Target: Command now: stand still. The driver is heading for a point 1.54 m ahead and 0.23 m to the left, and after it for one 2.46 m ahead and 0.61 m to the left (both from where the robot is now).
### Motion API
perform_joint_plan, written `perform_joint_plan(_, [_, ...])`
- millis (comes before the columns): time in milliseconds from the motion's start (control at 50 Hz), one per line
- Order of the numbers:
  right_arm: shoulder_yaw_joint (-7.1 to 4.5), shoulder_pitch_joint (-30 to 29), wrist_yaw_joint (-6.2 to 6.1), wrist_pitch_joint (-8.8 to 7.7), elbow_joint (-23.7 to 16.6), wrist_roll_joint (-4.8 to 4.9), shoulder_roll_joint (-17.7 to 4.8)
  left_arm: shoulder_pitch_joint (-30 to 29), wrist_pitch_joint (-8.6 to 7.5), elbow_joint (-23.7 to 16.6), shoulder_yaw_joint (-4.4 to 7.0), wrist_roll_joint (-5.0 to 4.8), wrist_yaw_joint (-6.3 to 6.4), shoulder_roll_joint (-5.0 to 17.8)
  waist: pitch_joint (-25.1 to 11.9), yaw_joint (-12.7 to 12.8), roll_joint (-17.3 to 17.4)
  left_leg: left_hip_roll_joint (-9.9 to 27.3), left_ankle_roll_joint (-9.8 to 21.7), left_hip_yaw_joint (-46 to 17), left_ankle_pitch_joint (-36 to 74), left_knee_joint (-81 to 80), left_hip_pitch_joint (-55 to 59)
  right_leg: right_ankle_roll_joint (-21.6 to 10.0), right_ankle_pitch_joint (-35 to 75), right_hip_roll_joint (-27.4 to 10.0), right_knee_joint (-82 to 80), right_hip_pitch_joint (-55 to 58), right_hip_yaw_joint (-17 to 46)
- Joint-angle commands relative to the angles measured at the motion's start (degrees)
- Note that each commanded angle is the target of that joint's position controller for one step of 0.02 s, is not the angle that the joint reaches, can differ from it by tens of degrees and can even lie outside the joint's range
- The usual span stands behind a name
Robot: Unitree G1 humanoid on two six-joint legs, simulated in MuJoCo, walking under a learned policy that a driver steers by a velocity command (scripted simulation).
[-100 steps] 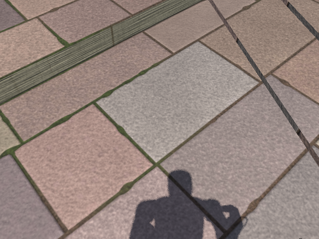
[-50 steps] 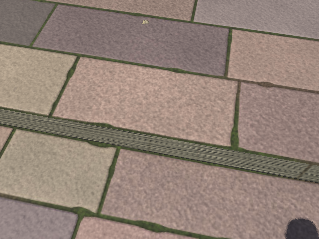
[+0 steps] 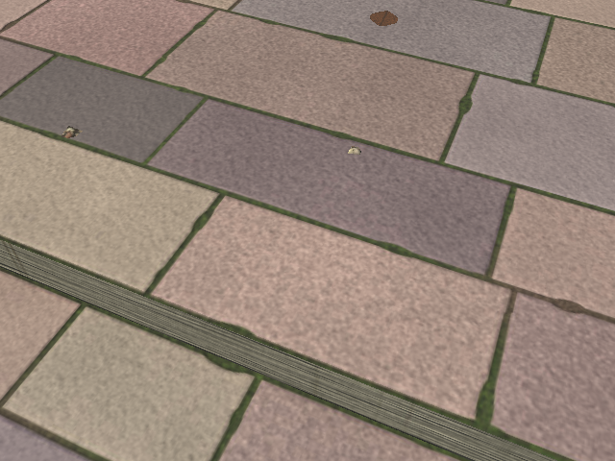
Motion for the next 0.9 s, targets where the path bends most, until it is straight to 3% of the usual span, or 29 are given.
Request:
perform_joint_plan(20, [-1.48, -0.6, -0.26, -0.91, -1.5, 0.02, -7.3, -0.5, -0.44, -1.7, 1.28, -0.11, 0.42, 5.6, -1.4, 0.1, 2.4, 1.5, 2.1, -1.4, 13.2, -4.9, -0.9, -0.3, 6.8, -2.1, -4.7, 0.3, 1.6])
perform_joint_plan(460, [-0.55, 0.7, -0.50, -0.78, 8.4, 0.12, -5.8, 2.0, -0.39, 6.5, 0.54, -0.58, 1.30, 5.1, -0.3, -0.4, 1.1, -0.1, 1.8, 0.6, 11.9, -6.2, -0.2, -0.5, 5.9, -2.3, -6.5, 0.1, 1.6])
perform_joint_plan(900, [0.55, 3.6, -0.63, -0.95, 12.8, 0.16, -4.6, 4.8, -0.28, 10.0, -0.10, -0.80, 1.44, 3.9, 0.3, -0.5, 0.7, -0.4, 1.3, 1.6, 11.3, -7.1, -1.1, -1.1, 6.9, -2.3, -7.3, 0.7, 1.8])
